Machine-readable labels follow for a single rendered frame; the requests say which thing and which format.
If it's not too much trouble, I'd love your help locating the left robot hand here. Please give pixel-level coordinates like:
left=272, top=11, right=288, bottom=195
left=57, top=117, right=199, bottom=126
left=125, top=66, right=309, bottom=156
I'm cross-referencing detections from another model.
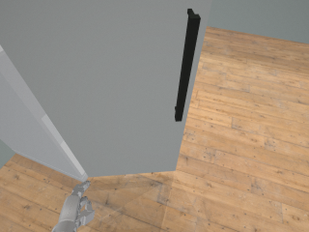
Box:
left=58, top=180, right=96, bottom=229

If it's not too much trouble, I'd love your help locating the handle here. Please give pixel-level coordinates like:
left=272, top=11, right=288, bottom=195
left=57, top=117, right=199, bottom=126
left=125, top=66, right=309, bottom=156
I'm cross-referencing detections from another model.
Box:
left=175, top=9, right=201, bottom=122

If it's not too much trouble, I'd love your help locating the fridge door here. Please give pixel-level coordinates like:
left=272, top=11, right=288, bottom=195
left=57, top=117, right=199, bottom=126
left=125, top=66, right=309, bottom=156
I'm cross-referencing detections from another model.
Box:
left=0, top=0, right=212, bottom=178

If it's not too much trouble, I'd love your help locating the robot left forearm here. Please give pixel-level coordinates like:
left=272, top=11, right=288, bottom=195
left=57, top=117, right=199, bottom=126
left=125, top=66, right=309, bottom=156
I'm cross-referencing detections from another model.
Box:
left=51, top=220, right=77, bottom=232

